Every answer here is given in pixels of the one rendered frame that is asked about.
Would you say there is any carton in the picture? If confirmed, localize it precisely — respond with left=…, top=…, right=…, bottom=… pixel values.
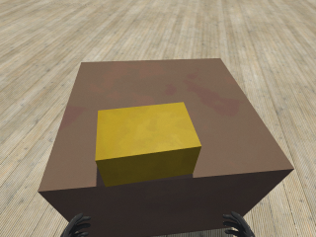
left=95, top=102, right=201, bottom=187

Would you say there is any robot right hand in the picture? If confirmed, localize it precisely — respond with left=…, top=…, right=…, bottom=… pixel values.
left=222, top=211, right=255, bottom=237

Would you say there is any robot left hand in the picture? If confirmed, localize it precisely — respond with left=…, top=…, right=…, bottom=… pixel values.
left=60, top=212, right=91, bottom=237

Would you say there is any pedestal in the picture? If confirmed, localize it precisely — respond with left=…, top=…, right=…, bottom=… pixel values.
left=38, top=58, right=294, bottom=237

